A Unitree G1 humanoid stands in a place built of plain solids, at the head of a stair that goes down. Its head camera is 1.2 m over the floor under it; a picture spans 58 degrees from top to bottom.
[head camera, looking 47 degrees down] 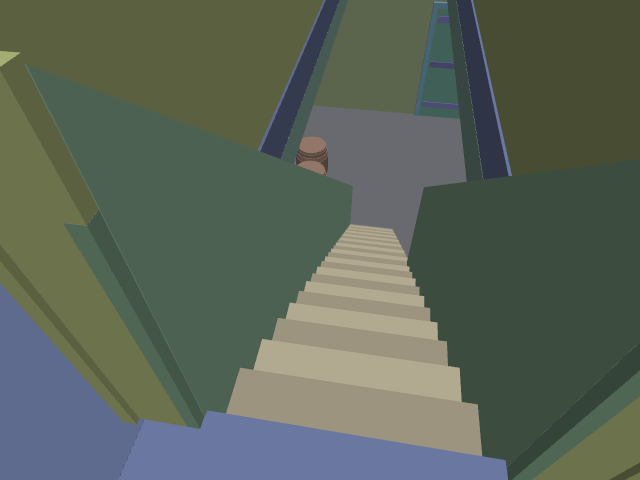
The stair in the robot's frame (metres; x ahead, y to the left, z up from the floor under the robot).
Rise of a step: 0.20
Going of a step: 0.23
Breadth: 0.88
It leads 9 degrees to the right of straight ahead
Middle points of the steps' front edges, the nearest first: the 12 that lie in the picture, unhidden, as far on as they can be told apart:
0.41 -0.08 0.00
0.64 -0.12 -0.19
0.86 -0.16 -0.39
1.09 -0.19 -0.58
1.31 -0.23 -0.78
1.54 -0.26 -0.97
1.76 -0.30 -1.17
1.99 -0.34 -1.36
2.21 -0.37 -1.56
2.44 -0.41 -1.75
2.66 -0.45 -1.95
2.89 -0.48 -2.14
